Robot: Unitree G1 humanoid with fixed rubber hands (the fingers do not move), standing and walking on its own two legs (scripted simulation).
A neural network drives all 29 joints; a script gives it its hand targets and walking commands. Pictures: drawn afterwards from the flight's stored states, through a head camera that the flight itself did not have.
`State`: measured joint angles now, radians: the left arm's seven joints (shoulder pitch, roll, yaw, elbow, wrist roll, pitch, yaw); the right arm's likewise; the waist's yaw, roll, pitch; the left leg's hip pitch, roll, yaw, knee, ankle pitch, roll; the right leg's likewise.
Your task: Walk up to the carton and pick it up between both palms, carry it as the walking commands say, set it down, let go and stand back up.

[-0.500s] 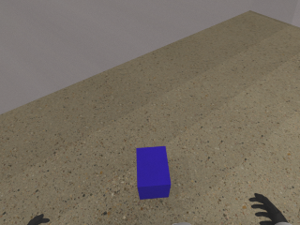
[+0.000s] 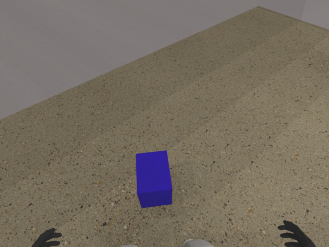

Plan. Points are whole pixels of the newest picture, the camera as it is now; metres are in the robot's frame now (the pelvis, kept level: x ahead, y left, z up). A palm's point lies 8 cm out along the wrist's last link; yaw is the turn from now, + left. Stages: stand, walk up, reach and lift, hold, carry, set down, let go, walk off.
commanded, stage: walk up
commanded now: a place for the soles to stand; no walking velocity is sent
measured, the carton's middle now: (154, 179) +0.56 +0.07 -0.64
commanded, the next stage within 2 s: reach and lift in 1.22 s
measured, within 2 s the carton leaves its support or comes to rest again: neither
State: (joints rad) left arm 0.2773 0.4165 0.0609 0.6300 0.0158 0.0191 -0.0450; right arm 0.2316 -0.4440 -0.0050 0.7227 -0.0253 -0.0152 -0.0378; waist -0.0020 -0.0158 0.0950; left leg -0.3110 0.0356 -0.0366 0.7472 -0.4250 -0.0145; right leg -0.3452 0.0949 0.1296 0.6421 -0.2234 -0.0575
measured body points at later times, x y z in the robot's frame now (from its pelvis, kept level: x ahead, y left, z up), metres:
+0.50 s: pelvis -0.01 +0.00 +0.00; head -0.01 -0.01 +0.45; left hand +0.11 +0.32 -0.07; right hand +0.08 -0.32 -0.10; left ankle -0.01 +0.15 -0.72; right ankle +0.05 -0.10 -0.72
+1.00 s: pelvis +0.01 +0.01 +0.00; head +0.01 +0.01 +0.45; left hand +0.14 +0.33 -0.07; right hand +0.10 -0.32 -0.09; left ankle -0.01 +0.15 -0.72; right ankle +0.05 -0.10 -0.72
